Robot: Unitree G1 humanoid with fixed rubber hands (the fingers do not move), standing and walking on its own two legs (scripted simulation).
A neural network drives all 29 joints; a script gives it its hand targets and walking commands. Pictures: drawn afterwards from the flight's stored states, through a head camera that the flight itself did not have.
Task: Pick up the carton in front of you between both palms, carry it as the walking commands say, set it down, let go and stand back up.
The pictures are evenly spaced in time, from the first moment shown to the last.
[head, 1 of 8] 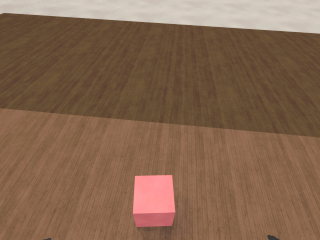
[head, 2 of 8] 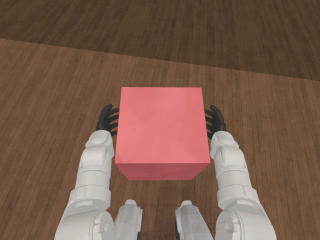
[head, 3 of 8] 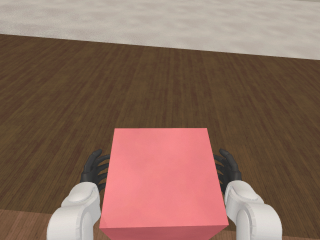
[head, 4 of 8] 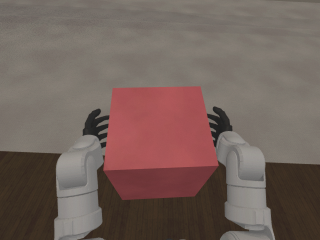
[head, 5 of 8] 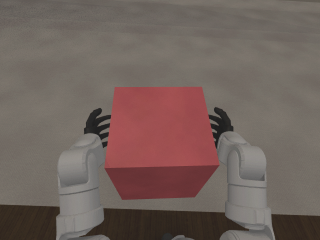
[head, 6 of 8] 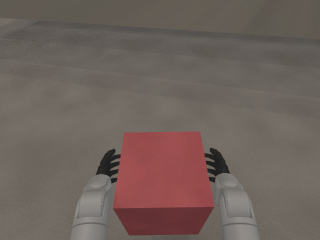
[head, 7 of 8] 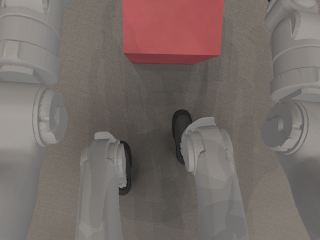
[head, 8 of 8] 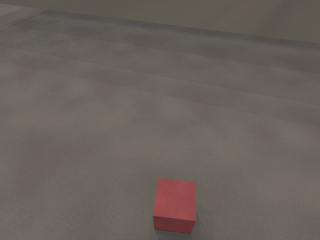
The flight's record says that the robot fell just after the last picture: no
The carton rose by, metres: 0.69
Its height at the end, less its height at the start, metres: -0.30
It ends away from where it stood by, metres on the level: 5.05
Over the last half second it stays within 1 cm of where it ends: yes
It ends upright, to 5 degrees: yes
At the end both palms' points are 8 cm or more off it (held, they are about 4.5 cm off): yes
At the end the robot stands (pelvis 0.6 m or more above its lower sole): yes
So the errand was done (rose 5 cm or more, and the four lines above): yes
